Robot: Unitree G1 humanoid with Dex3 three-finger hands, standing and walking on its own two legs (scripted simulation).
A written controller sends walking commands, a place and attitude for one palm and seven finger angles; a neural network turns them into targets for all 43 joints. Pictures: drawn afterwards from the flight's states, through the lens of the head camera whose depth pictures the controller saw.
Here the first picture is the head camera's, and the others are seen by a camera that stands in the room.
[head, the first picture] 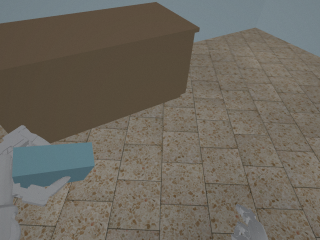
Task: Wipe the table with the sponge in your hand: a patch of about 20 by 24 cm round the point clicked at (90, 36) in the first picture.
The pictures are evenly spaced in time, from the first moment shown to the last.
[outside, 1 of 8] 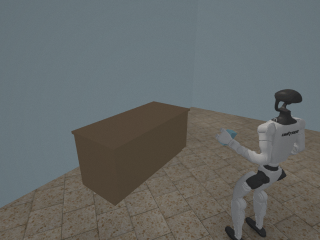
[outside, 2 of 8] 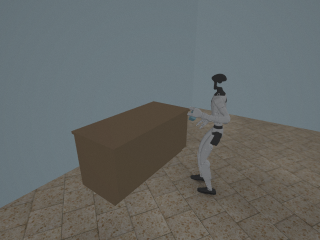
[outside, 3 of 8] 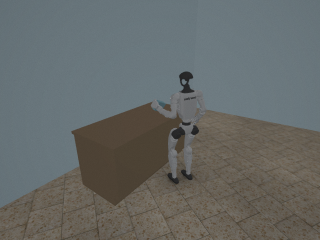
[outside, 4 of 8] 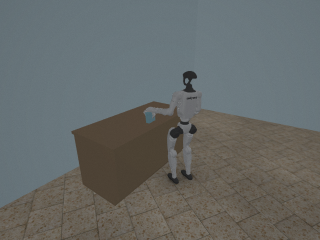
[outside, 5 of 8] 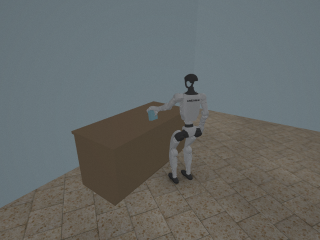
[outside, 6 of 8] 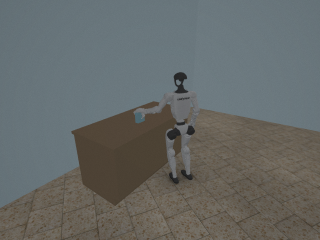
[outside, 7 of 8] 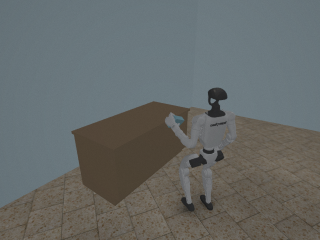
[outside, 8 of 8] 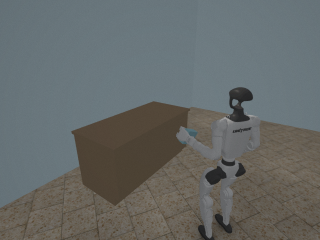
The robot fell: no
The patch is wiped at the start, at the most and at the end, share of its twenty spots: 0.00 1.00 1.00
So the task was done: yes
